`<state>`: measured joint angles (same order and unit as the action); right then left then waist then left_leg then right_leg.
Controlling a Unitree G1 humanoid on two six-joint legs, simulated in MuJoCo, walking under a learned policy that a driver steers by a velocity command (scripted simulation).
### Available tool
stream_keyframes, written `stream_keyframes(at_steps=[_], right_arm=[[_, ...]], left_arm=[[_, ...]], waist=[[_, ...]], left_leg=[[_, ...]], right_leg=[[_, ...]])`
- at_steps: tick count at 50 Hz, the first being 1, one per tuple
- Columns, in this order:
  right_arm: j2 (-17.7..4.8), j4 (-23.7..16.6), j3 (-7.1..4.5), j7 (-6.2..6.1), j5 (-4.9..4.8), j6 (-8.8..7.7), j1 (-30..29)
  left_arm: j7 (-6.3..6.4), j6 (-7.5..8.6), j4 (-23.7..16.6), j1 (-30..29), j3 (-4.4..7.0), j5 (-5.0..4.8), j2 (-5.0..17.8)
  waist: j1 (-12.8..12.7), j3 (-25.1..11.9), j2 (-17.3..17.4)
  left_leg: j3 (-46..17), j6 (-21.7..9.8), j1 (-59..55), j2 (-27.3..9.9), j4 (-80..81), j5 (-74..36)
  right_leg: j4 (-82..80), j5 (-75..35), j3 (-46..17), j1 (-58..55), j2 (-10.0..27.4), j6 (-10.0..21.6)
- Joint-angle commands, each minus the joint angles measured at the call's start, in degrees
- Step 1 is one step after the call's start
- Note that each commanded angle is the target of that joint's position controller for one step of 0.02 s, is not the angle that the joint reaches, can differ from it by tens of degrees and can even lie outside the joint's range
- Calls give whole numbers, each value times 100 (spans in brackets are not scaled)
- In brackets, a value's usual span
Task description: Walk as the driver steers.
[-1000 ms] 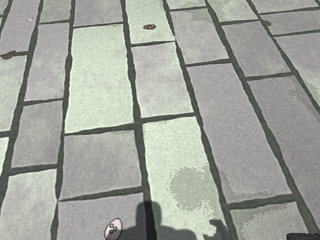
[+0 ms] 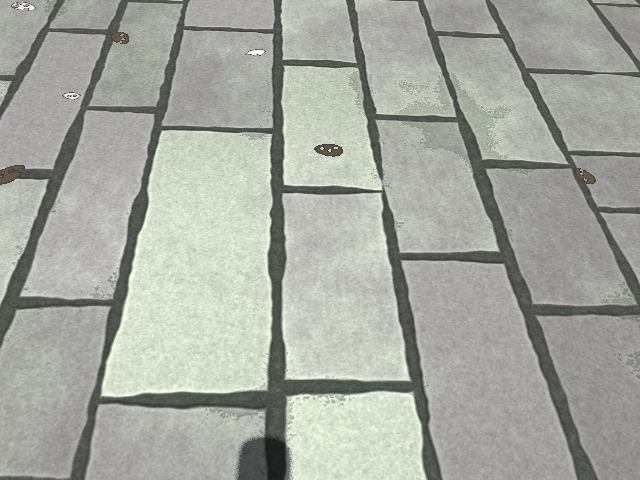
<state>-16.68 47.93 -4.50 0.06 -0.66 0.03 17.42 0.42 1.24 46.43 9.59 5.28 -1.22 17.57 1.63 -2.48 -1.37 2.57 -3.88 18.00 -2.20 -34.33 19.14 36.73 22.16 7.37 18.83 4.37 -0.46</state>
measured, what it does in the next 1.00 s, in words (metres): walks ahead: right foot, then left foot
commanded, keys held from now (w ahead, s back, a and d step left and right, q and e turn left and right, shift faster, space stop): w+q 0.20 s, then w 0.60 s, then w+e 0.10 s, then no key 0.10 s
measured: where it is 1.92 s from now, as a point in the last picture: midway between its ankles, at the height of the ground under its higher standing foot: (258, 426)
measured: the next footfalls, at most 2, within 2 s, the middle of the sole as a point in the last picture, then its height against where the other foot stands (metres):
right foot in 0.44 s outside the picture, level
left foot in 0.94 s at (202, 430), level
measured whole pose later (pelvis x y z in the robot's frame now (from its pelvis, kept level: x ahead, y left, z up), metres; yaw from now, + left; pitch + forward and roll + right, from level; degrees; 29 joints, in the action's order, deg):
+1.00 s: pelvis +0.53 +0.09 -0.01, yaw +10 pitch +2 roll -1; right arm -14.7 39.5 -2.2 1.4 0.8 -5.4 1.7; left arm -0.1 3.2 54.5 20.4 2.6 -1.2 16.8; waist -3.6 3.2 -0.6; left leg 1.6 -1.9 27.1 -0.7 -31.8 6.7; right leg 53.3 30.3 -4.2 10.6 -1.5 -0.4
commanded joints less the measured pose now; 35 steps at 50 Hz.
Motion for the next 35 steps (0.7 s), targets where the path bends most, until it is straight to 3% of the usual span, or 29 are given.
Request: stream_keyframes(at_steps=[1,2,4,5,8,11,16,19,20,21,22,23,24,25,26,27,28,29,30,31,35], right_arm=[[-1279,-216,-268,-18,146,-277,856],[-1033,-305,-185,-35,104,-386,521],[-789,-347,-113,-58,-4,-403,449],[-709,-340,-82,-90,5,-400,538],[-681,-290,-85,-173,10,-415,810],[-683,-236,-107,-220,-12,-384,985],[-650,-58,-129,-220,-47,-334,1283],[-761,-31,-178,-224,-39,-284,1154],[-812,-59,-193,-220,-32,-266,1052],[-776,-89,-173,-212,-17,-248,972],[-669,-201,-112,-201,40,-239,845],[-101,-268,55,-161,69,-307,1518],[-45,-184,101,-145,-97,-411,1680],[-620,-297,-42,-133,-241,-475,1017],[-718,-467,-44,-124,-228,-515,392],[-646,-543,-45,-121,-111,-538,71],[-600,-550,-77,-120,-30,-521,48],[-472,-514,-64,-99,-16,-492,159],[-329,-488,-41,-100,-10,-453,229],[-231,-526,-8,-97,-26,-427,194],[-174,-808,78,-54,71,-466,-701]], left_arm=[[-90,333,-893,-1195,13,-116,416],[-116,437,-805,-1020,78,-118,640],[-82,518,-605,-967,104,142,613],[-100,525,-589,-1045,97,166,530],[-143,501,-604,-1247,40,117,268],[-200,496,-699,-1614,-34,55,96],[-345,567,-886,-2136,-130,11,76],[-360,608,-836,-1820,-74,9,312],[-337,618,-754,-1484,-16,31,445],[-290,617,-544,-787,85,59,632],[-253,606,-315,262,161,118,856],[-224,564,-148,1182,291,189,1349],[-294,536,81,1438,204,70,1046],[-275,520,46,976,86,-10,674],[-235,489,-31,541,21,23,494],[-228,473,-43,252,-32,96,392],[-220,499,-50,84,-72,170,281],[-217,511,-30,34,-89,199,244],[-211,515,15,34,-97,175,226],[-195,534,76,62,-75,144,355],[-117,515,201,302,-31,47,584]], waist=[[344,932,1357],[111,979,1236],[64,679,774],[62,567,774],[107,394,702],[234,501,852],[482,795,895],[264,762,1044],[71,561,1095],[-274,89,1039],[-740,-733,865],[-699,-1838,-542],[-692,-2202,-1645],[-725,-1066,-1027],[-654,-402,-487],[-477,67,-100],[-288,183,-200],[-168,203,-278],[-101,197,-293],[-48,296,-426],[-251,568,-171]], left_leg=[[-4522,-1576,-1540,-1951,3014,3194],[-3995,-1317,-1563,-1796,2844,2401],[-2981,-914,-1642,-1366,2606,936],[-2645,-825,-1632,-1212,2595,359],[-1982,-721,-1694,-907,2508,-886],[-1650,-645,-1491,-745,2440,-1200],[-1699,-651,-1676,-957,2250,-1426],[-1762,-535,-1965,-1153,1932,-2376],[-1670,-469,-2027,-1093,1551,-3394],[-1444,-348,-1961,-844,769,-4415],[-1268,-180,-1194,-597,-501,-4160],[-955,233,920,190,-2748,-1899],[-1270,314,1987,661,-3914,1292],[-1359,227,2554,273,-4335,1067],[-1102,154,2544,-16,-4194,581],[-930,150,2350,-240,-3843,214],[-934,145,2023,-442,-3474,-32],[-907,157,1761,-520,-3287,-122],[-837,173,1669,-554,-3125,-192],[-777,241,1688,-606,-2885,-228],[-518,409,1851,-580,-1266,-1481]], right_leg=[[2329,669,-1078,3572,-263,187],[2207,-36,-1153,3600,-105,253],[1693,-865,-1113,3141,4,163],[1422,-1233,-1098,2867,-33,96],[642,-2045,-1006,2405,-263,-65],[-179,-2515,-931,1989,-414,-169],[-822,-2601,-839,1734,-385,-61],[-986,-2162,-779,1292,-404,176],[-1029,-1973,-637,807,-534,300],[-1112,-2019,-504,-152,-656,487],[-793,-2068,-941,-1826,-186,802],[-738,-1365,-3220,-4263,1266,1651],[-1897,-31,-5241,-4640,1844,1986],[-2126,564,-4661,-3807,1639,1675],[-2202,220,-3810,-2897,1422,1481],[-2384,-423,-3253,-2012,1213,1436],[-2495,-933,-2880,-1507,1026,1384],[-2592,-1354,-2582,-1252,886,1370],[-2758,-1402,-2366,-1098,776,1379],[-2881,-1615,-2243,-886,859,1478],[-3064,-2378,-1476,-816,593,1355]])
